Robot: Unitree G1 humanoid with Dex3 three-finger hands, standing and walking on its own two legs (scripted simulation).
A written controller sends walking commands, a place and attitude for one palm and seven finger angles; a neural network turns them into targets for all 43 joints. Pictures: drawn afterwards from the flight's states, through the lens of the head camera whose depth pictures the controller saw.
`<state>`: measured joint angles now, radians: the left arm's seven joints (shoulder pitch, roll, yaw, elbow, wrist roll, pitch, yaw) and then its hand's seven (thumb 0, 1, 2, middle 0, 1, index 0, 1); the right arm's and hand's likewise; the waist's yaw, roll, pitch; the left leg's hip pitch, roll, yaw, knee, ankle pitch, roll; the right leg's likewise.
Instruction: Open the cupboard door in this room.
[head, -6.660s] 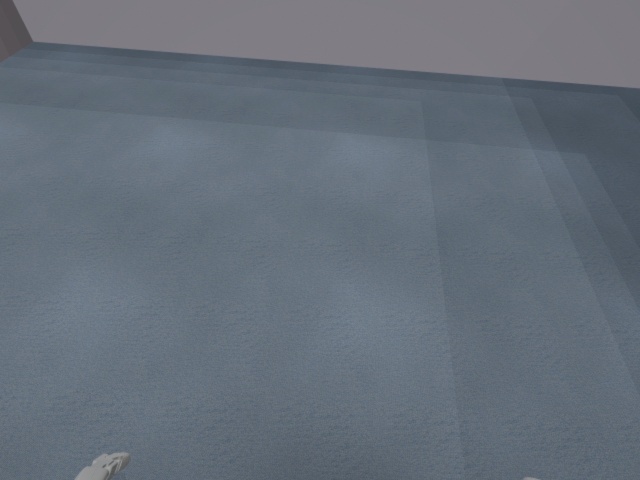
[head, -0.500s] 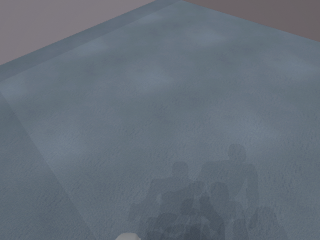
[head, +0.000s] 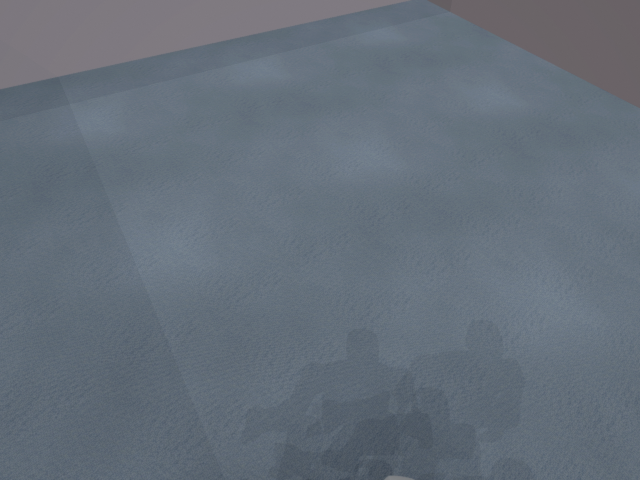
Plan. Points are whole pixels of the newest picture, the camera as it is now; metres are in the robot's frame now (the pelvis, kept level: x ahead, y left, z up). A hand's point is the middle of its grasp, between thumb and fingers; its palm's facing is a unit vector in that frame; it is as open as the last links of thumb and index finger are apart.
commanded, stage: turn or walk to find it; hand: left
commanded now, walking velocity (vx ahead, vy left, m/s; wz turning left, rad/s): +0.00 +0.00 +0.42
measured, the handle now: out of the picture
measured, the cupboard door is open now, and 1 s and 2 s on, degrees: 0 0 0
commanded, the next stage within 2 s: none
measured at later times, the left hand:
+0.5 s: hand out of the picture -0.02 +0.15 -0.15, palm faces +0.26 -0.93 -0.26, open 7.3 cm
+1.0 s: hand out of the picture -0.08 +0.21 -0.16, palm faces +0.44 -0.86 -0.27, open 7.4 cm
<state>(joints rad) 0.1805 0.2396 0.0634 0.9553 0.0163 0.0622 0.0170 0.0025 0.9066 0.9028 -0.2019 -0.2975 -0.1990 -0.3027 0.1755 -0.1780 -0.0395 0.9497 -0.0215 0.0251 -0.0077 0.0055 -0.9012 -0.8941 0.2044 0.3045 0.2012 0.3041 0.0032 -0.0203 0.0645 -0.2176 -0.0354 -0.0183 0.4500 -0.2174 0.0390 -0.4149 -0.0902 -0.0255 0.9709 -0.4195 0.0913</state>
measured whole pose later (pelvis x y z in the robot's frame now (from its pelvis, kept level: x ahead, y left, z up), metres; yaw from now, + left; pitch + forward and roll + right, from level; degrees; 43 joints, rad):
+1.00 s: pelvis -0.06 -0.02 +0.00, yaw +25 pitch -1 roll +0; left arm 0.18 0.23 0.06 0.95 0.01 0.06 0.02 0.00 0.91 0.90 -0.20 -0.30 -0.20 -0.30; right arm 0.18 -0.18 -0.04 0.95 -0.02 0.03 -0.01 0.01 -0.90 -0.89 0.20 0.30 0.20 0.30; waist 0.00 -0.01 0.06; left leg -0.23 -0.03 -0.02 0.46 -0.21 0.03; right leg -0.40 -0.08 -0.03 0.91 -0.44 0.09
